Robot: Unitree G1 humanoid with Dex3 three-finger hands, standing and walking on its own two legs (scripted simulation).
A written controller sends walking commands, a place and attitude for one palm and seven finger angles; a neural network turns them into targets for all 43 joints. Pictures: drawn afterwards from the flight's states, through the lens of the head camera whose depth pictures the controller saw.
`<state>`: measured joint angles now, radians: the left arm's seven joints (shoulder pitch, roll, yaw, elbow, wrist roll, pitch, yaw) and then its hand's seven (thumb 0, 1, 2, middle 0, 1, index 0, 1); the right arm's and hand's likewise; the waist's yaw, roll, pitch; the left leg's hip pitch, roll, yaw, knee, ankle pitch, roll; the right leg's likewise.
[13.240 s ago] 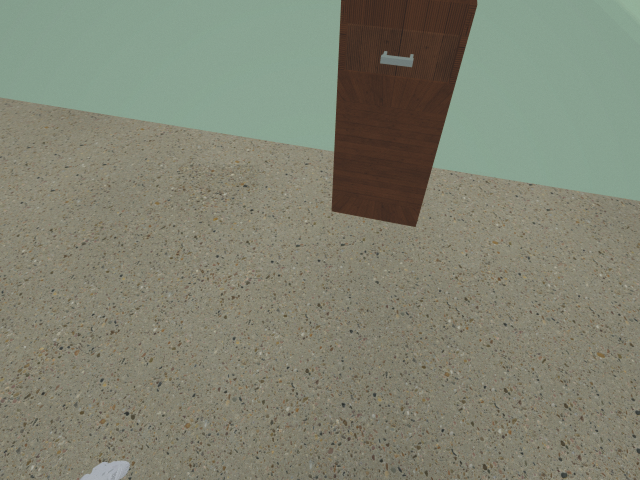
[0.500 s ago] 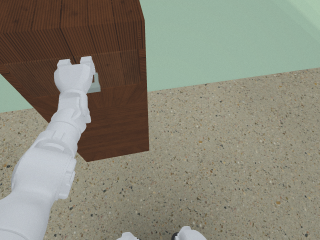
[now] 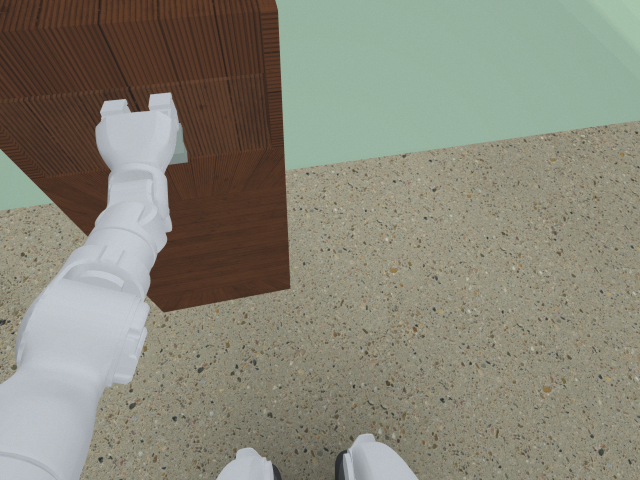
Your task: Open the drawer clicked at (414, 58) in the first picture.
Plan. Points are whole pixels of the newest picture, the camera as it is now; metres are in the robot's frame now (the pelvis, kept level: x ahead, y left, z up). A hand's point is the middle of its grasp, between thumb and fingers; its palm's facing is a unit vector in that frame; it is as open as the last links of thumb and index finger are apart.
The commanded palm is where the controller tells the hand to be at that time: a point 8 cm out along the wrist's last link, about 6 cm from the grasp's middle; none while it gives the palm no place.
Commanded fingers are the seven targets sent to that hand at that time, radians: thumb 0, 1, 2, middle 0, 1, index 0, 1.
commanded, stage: lower the fingers behind the handle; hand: left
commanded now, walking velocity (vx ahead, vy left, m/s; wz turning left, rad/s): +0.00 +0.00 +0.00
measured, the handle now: (148, 145) +0.57 +0.19 +0.02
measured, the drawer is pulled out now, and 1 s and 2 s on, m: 0.00 0.00 0.00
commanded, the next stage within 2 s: lift the fingers back up to retry in 0.50 s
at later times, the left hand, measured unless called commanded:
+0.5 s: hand (152, 165) +0.53 +0.17 +0.03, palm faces +0.00 +0.02 -1.00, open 13.8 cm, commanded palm +0.52 +0.16 +0.04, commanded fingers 0.00 -0.50 0.30 -0.30 -1.20 -0.30 -1.20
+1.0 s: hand (150, 163) +0.53 +0.18 +0.03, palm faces -0.06 -0.03 -1.00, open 13.8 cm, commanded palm +0.52 +0.17 +0.10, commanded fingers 0.00 -0.50 0.30 -0.30 -1.20 -0.30 -1.20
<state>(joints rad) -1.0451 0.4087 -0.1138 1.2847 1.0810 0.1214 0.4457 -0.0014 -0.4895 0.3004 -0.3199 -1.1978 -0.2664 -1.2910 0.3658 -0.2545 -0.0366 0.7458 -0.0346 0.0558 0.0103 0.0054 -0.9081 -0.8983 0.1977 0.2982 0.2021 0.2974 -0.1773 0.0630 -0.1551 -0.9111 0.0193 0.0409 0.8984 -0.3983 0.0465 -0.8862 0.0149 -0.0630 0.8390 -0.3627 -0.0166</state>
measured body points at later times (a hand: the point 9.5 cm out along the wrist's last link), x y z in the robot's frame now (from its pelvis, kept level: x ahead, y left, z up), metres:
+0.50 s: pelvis -0.03 +0.00 -0.02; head +0.11 +0.00 +0.41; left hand +0.52 +0.17 +0.08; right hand -0.05 -0.26 -0.14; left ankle +0.00 +0.09 -0.69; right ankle +0.01 -0.11 -0.69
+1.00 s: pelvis -0.01 +0.01 +0.00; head +0.12 +0.01 +0.43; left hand +0.53 +0.17 +0.09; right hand -0.05 -0.25 -0.12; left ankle +0.00 +0.09 -0.69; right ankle +0.01 -0.11 -0.69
